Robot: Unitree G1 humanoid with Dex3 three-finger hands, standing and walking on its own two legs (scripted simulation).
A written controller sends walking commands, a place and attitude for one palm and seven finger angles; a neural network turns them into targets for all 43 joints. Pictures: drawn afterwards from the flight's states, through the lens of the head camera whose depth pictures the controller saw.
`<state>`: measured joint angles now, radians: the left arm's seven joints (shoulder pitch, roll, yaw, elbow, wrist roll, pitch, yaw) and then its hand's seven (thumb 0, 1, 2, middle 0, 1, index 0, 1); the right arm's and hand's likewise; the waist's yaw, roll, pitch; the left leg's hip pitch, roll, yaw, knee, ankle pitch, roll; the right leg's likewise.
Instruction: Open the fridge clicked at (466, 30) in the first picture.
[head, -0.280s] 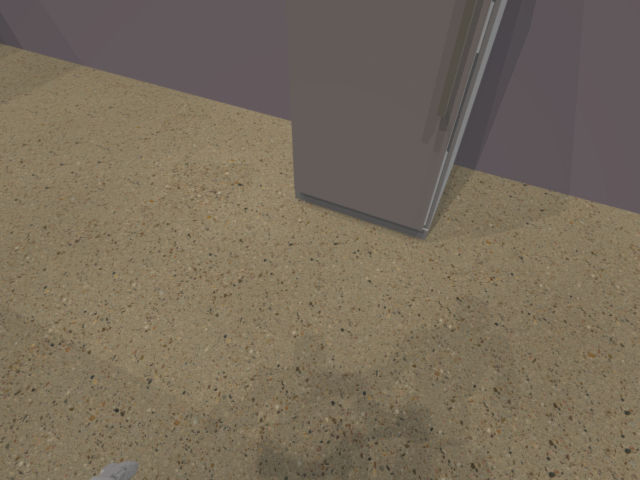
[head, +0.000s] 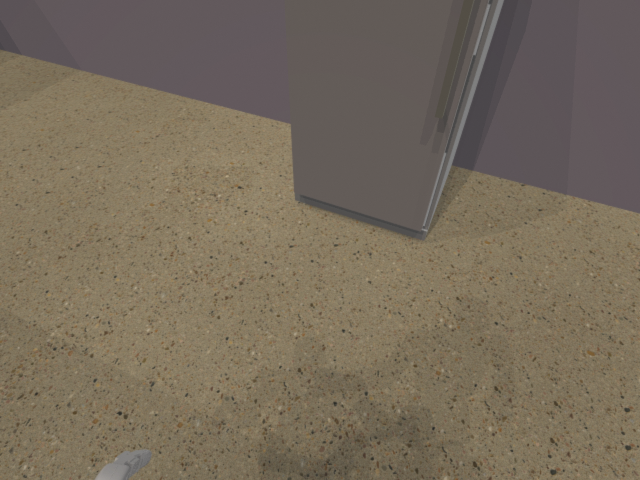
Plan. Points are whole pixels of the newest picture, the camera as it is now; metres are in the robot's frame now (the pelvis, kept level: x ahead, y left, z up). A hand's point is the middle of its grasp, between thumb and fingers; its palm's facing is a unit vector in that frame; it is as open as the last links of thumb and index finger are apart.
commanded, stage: stand and wait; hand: right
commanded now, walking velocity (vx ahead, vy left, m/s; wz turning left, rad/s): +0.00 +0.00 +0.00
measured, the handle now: (463, 27) +1.17 -0.32 +0.12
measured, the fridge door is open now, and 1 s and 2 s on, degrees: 0 0 0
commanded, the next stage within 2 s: look at it before walking up in 0.54 s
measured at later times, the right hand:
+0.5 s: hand out of the picture +0.08 -0.24 -0.15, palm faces -0.04 +0.94 -0.34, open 7.4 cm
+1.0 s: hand out of the picture +0.07 -0.23 -0.15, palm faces -0.03 +0.94 -0.33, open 7.4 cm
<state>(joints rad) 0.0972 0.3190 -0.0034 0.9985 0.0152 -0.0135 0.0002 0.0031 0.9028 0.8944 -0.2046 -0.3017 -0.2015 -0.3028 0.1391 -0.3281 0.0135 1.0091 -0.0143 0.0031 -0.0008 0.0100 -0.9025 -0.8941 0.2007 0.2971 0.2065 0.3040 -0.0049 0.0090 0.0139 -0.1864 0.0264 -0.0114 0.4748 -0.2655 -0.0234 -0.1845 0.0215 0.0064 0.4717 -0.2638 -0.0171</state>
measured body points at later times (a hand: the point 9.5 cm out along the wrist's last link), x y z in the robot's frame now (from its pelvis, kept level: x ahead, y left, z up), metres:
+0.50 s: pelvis +0.00 +0.01 +0.00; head +0.00 +0.01 +0.45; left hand +0.07 +0.31 -0.13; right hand +0.08 -0.29 -0.13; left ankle -0.01 +0.13 -0.74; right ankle -0.01 -0.11 -0.74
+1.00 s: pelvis +0.00 +0.01 +0.01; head +0.00 +0.01 +0.46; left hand +0.08 +0.31 -0.12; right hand +0.08 -0.28 -0.13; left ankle -0.01 +0.13 -0.74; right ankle -0.01 -0.11 -0.74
